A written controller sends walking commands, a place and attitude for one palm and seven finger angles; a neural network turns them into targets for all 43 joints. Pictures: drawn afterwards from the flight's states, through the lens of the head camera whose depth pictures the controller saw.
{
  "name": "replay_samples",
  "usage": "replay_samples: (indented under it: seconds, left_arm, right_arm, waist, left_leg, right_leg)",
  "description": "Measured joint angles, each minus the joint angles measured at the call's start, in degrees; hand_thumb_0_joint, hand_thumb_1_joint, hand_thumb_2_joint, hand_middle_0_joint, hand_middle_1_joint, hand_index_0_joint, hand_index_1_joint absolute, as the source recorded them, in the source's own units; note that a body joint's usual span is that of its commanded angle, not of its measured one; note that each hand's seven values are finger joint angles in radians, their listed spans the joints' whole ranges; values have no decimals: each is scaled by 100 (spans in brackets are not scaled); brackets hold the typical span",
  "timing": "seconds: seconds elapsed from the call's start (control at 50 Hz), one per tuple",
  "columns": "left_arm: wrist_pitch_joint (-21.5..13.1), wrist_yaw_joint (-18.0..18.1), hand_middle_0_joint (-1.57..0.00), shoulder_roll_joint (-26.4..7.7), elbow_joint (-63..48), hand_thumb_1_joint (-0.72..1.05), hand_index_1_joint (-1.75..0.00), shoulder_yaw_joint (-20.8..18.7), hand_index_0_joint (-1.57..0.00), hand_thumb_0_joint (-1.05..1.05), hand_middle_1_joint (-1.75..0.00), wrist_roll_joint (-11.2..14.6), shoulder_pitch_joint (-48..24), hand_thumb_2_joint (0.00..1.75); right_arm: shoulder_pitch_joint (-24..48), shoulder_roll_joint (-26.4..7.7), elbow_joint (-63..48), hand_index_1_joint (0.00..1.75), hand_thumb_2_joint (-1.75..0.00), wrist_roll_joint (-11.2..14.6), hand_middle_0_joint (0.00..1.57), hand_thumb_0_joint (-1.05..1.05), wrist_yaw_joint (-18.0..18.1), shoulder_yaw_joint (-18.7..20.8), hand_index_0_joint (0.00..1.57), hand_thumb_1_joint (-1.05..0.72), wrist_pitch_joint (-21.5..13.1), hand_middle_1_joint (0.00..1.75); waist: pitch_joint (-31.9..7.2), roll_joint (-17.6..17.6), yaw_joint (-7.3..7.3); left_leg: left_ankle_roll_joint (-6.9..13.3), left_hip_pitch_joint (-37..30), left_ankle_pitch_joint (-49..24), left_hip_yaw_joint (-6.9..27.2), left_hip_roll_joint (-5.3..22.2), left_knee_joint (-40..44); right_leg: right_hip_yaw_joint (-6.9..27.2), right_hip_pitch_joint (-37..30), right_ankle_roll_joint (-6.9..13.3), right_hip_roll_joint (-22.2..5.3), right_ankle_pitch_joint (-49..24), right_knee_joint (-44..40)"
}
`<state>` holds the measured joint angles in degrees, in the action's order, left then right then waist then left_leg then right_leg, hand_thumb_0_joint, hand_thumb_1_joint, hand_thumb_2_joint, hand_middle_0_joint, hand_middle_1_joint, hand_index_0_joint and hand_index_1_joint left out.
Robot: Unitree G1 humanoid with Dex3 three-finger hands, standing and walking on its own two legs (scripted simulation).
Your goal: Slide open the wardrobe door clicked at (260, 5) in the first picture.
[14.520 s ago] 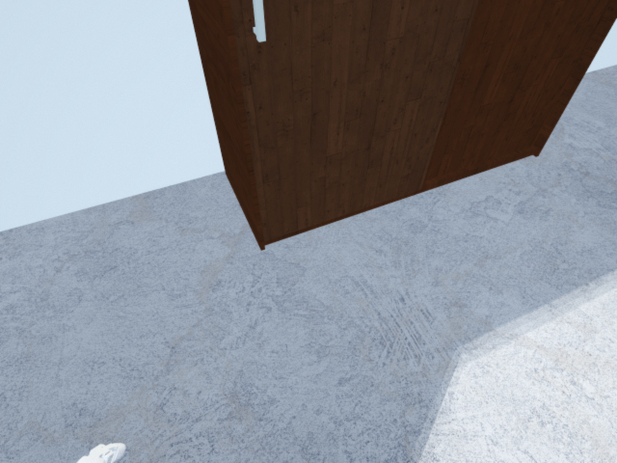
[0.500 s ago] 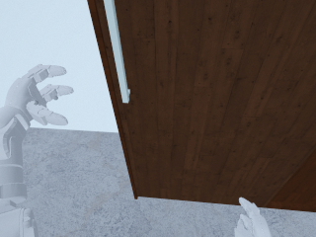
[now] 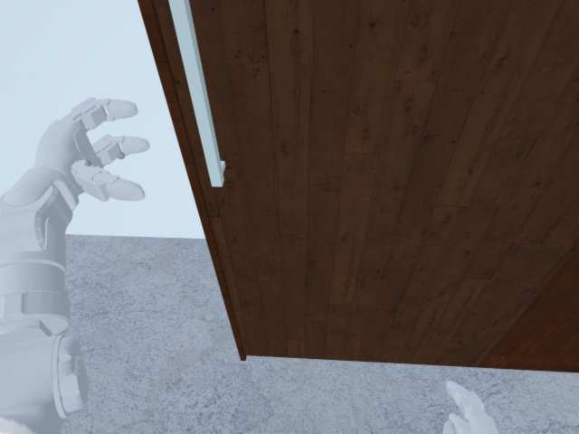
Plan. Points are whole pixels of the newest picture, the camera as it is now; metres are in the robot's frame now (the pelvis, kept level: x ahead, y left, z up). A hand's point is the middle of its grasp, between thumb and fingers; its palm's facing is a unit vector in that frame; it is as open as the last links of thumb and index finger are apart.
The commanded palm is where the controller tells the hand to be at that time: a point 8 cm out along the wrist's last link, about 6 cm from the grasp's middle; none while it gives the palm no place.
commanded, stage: move the hooked fingers beside the handle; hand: left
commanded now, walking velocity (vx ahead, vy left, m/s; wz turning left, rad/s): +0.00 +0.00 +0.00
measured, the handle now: (203, 94) +0.52 +0.17 +0.24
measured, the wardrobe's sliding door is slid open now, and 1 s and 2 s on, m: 0.00 0.00 0.00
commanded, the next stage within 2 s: feel for the door with the fingertips in 1.38 s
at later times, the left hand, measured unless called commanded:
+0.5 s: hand (155, 129) +0.46 +0.23 +0.22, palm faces +0.02 -1.00 -0.02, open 14.0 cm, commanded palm +0.44 +0.28 +0.22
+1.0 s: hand (156, 132) +0.46 +0.23 +0.22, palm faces +0.04 -1.00 -0.02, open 14.0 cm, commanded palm +0.44 +0.28 +0.22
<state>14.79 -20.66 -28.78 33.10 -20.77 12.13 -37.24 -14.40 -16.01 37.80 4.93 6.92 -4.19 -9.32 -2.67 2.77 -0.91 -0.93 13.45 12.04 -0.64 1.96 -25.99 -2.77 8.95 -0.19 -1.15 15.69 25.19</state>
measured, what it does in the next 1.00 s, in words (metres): stands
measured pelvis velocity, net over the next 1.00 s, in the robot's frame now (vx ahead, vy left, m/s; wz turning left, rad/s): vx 0.01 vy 0.01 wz -0.02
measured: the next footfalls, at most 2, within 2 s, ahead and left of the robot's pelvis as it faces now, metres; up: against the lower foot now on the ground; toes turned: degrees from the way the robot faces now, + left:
none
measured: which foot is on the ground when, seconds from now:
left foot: down 0.00-1.00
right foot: down 0.00-1.00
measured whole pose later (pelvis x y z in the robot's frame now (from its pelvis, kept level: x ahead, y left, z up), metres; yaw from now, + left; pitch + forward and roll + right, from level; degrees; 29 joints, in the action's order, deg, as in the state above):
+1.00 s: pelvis +0.01 +0.01 +0.00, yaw -1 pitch +4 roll -1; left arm 6.9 -17.4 -30.3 50.7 -20.8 8.2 -48.7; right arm -20.0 -16.5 38.4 4.1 5.8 -2.0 -6.2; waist -3.6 2.3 2.5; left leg -0.6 18.0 14.5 -1.7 2.5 -29.0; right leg -1.5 13.4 -0.5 -0.7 16.9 26.8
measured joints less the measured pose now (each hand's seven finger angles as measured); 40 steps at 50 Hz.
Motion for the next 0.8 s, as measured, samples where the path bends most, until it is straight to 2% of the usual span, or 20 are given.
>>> replay_samples:
  seconds: [0.44, 0.58, 0.8]
  left_arm:
    - [-659, 150, -30, -283, 1770, -50, -120, -25, -30, -1, -120, -339, -1149, 30]
    - [-834, 173, -30, -294, 2141, -50, -120, -52, -30, -1, -120, -376, -1469, 30]
    - [-891, 229, -32, -271, 1933, -50, -122, -108, -32, -1, -121, -410, -1227, 30]
  right_arm:
    - [-544, -121, 197, 30, -90, -64, 21, 1, -24, 208, 20, -90, 134, 30]
    - [-674, -123, 251, 30, -90, -97, 21, 1, -72, 242, 20, -90, 182, 30]
    - [-760, -67, 139, 30, -90, -105, 21, 1, -145, 271, 20, -90, 330, 30]
  waist:
    - [-15, -60, 328]
    - [-55, -77, 405]
    - [-115, -46, 404]
  left_leg:
    - [13, 345, 148, -89, 44, -158]
    - [24, 442, 201, -122, 48, -206]
    - [35, 482, 251, -170, 64, -259]
  right_leg:
    - [98, 355, -12, 34, 72, 89]
    - [132, 454, -28, 34, 97, 111]
    - [185, 503, -39, 46, 113, 137]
